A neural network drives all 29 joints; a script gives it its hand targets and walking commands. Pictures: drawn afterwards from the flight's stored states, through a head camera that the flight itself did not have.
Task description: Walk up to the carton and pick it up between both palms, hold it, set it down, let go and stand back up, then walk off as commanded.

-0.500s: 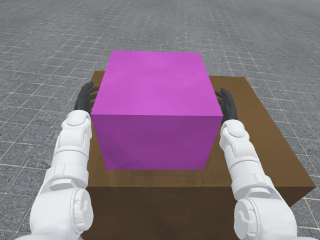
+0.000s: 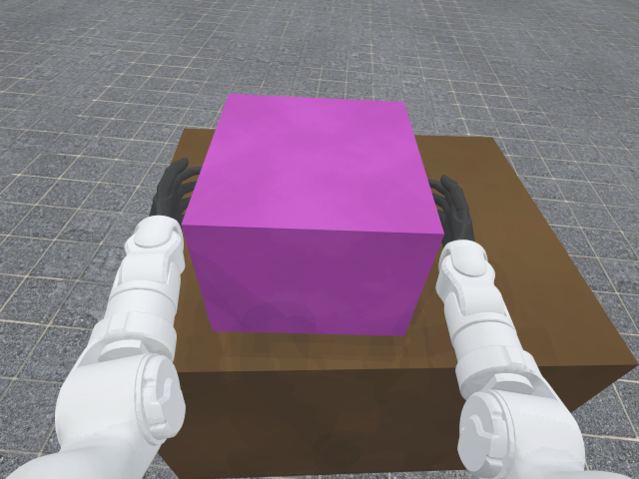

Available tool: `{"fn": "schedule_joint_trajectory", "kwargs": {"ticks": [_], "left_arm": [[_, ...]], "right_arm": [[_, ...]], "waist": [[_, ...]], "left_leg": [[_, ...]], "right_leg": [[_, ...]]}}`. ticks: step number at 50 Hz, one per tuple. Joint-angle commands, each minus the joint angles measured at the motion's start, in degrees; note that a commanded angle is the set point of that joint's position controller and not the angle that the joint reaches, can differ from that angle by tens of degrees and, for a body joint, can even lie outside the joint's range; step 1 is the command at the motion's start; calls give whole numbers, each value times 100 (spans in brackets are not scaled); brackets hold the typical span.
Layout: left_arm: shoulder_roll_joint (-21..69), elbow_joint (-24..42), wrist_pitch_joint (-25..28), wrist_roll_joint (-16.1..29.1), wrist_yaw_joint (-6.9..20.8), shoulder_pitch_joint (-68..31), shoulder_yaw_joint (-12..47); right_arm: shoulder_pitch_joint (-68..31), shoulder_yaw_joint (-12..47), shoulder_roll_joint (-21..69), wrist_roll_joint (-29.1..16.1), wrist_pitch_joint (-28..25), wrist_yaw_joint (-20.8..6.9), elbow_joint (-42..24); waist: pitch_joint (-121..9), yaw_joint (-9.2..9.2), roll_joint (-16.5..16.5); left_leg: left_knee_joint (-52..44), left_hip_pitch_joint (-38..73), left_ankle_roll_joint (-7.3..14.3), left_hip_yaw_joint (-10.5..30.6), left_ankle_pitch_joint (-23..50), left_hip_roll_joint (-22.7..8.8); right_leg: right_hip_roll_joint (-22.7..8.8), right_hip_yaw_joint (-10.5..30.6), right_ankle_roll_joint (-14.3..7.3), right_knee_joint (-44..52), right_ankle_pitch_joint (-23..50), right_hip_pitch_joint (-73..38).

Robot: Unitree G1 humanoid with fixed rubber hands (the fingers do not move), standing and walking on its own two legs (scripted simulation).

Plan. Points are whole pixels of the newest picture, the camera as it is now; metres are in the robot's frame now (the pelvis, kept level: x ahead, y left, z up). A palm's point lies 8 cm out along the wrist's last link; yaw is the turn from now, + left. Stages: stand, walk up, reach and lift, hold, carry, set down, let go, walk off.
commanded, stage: set down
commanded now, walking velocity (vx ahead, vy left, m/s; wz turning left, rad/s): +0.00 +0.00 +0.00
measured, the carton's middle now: (313, 210) +0.49 +0.00 +0.08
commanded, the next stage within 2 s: none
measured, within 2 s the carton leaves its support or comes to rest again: neither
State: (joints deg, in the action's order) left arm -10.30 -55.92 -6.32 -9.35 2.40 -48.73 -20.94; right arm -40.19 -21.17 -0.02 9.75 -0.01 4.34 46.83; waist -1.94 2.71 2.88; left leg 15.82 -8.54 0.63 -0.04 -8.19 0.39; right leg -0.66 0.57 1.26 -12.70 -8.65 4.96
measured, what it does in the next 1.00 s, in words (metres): stands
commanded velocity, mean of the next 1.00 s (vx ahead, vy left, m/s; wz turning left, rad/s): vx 0.00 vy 0.00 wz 0.00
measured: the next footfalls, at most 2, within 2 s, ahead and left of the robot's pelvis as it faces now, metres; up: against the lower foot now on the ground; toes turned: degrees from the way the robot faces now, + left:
none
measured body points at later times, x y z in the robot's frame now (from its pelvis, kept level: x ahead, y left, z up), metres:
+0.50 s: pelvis +0.00 +0.00 +0.00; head +0.03 +0.03 +0.45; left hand +0.45 +0.20 +0.10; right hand +0.41 -0.17 +0.10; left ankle +0.00 +0.11 -0.75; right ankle -0.02 -0.13 -0.75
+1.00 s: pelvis +0.00 +0.01 +0.00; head +0.06 +0.03 +0.44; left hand +0.47 +0.20 +0.08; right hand +0.41 -0.17 +0.07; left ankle +0.00 +0.11 -0.75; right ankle -0.02 -0.13 -0.75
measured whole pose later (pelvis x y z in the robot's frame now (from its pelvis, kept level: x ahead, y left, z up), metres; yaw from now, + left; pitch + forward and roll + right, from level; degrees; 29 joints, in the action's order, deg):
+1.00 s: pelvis +0.00 +0.01 +0.00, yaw -1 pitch +9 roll -1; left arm -16.1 -79.2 7.3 -6.0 3.4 -59.1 -18.9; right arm -41.3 -31.4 5.5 19.6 -3.7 4.2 47.0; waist -3.6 3.4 1.8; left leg 19.8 -19.8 1.7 -2.8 -9.4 0.2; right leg -1.6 -1.1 1.9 -16.6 -9.5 16.4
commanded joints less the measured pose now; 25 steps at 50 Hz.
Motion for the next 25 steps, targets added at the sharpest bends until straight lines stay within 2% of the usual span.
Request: {"fn": "schedule_joint_trajectory", "kwargs": {"ticks": [1,2,3,4,5,6,8,9,10,11,12,13,14,15,16,17,18,19,20,21,22,24,25], "left_arm": [[3102,693,449,112,1044,-4040,1324],[3218,790,516,142,995,-4139,1388],[3286,926,636,263,943,-4408,1581],[3100,707,640,226,953,-4356,1461],[3030,473,670,109,995,-4180,1272],[3146,557,737,264,968,-4468,1386],[3286,567,831,275,936,-4397,1586],[3183,328,760,254,933,-4194,1403],[3052,220,758,144,948,-4310,1324],[3103,336,809,241,939,-4482,1428],[2985,135,808,153,948,-4246,1257],[3055,120,862,148,962,-4454,1223],[2953,2,964,141,991,-4481,1095],[3002,85,1026,242,989,-4451,1209],[2854,-50,1100,165,1040,-4591,1155],[2771,-216,1041,145,1057,-4361,1033],[2843,-272,1090,146,1091,-4560,1077],[2924,-146,1112,253,1100,-4570,1307],[2870,-179,1185,239,1077,-4563,1186],[2915,-254,1210,228,1086,-4778,1224],[2760,-481,1210,143,1105,-4624,1000],[2712,-420,1295,269,1134,-4733,1034],[2668,-613,1269,131,1146,-4496,919]], "right_arm": [[-4419,1475,2546,131,-536,-771,-993],[-4672,1561,2600,40,-653,-784,-1271],[-4748,1523,2600,48,-740,-798,-1276],[-4804,1462,2617,172,-710,-785,-1242],[-4588,1381,2574,329,-665,-790,-1127],[-4798,1294,2647,335,-723,-792,-1090],[-4682,1362,2678,297,-816,-860,-1037],[-4743,1349,2508,299,-787,-866,-999],[-4683,1214,2457,341,-748,-861,-936],[-4724,1313,2592,329,-787,-904,-923],[-4407,1235,2615,379,-700,-896,-643],[-4542,1123,2641,420,-717,-914,-792],[-4736,1232,2815,447,-745,-842,-972],[-4680,1362,2809,431,-787,-844,-928],[-4681,1186,2786,532,-748,-829,-894],[-4659,1152,2734,546,-733,-840,-758],[-4625,1070,2814,646,-760,-816,-787],[-4662,1132,2809,478,-785,-828,-793],[-4726,1263,2886,540,-871,-827,-980],[-4723,1075,2838,614,-787,-811,-1002],[-4617,1153,2971,595,-714,-819,-874],[-4579,1119,3001,626,-696,-823,-916],[-4582,1008,2927,719,-690,-827,-843]], "waist": [[-2861,92,-508],[-3326,10,-382],[-3694,70,-609],[-3469,25,-443],[-3188,20,-428],[-3411,148,-401],[-3662,173,-702],[-3332,47,-776],[-3341,41,-804],[-3443,18,-718],[-3076,54,-643],[-3316,14,-627],[-3459,-137,-434],[-3595,-145,-450],[-3541,-52,-425],[-3131,-61,-503],[-3362,18,-539],[-3280,104,-642],[-3536,-153,-667],[-3834,-50,-589],[-3487,-51,-504],[-3482,-41,-494],[-3463,-107,-556]], "left_leg": [[204,1138,-481,-533,2147,62],[243,1193,-443,-540,2167,53],[285,1276,-481,-480,2270,37],[328,1198,-466,-553,2256,38],[284,1064,-470,-569,2129,50],[304,1134,-447,-516,2113,35],[415,1354,-566,-485,2599,5],[390,1302,-592,-514,2563,-21],[347,1272,-534,-497,2407,-41],[370,1310,-543,-505,2369,-52],[359,1238,-541,-530,2346,-35],[334,1317,-509,-514,2175,-49],[287,1016,-399,-548,2036,11],[295,1060,-418,-589,2285,4],[295,929,-399,-594,2172,10],[299,898,-413,-636,2316,6],[283,762,-444,-613,2146,-7],[320,912,-462,-588,2264,-35],[399,910,-478,-637,2498,8],[363,832,-438,-569,2138,-5],[291,748,-374,-553,2078,22],[304,642,-334,-608,1928,13],[252,667,-342,-617,2049,1]], "right_leg": [[126,-556,200,-300,2129,-1018],[140,-548,220,-365,2271,-976],[150,-597,209,-352,2124,-805],[127,-577,244,-383,2300,-802],[101,-543,201,-393,2311,-1054],[96,-587,216,-391,2270,-917],[132,-578,207,-437,2339,-737],[137,-576,175,-365,2147,-752],[136,-626,149,-331,1886,-580],[152,-629,169,-365,1861,-591],[139,-589,161,-350,1889,-633],[145,-609,186,-377,1791,-560],[109,-536,205,-374,1874,-793],[140,-554,218,-443,2200,-817],[86,-514,229,-453,2280,-899],[61,-515,234,-502,2381,-849],[71,-533,197,-509,2252,-884],[93,-563,191,-518,2223,-746],[79,-529,211,-607,2410,-814],[73,-530,164,-587,2226,-884],[34,-474,220,-537,2376,-921],[7,-439,241,-648,2470,-957],[15,-476,246,-617,2472,-932]]}}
